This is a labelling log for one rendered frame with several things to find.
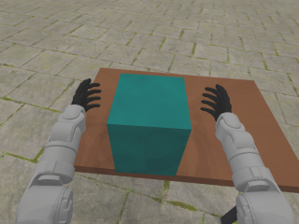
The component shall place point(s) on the carton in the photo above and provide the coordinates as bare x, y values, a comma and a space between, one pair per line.
149, 124

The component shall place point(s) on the table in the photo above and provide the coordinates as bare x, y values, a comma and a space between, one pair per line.
204, 160

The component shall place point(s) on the right robot forearm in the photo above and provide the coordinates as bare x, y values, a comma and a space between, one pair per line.
249, 172

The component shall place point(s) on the left robot forearm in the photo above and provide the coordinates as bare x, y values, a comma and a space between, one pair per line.
56, 167

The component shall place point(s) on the robot right upper arm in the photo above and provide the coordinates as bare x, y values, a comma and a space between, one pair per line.
262, 207

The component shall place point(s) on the left robot hand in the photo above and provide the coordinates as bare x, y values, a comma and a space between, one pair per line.
81, 95

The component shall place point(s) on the robot left upper arm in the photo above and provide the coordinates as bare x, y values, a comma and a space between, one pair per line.
46, 205

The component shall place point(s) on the right robot hand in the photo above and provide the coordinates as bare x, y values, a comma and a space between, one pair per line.
221, 99

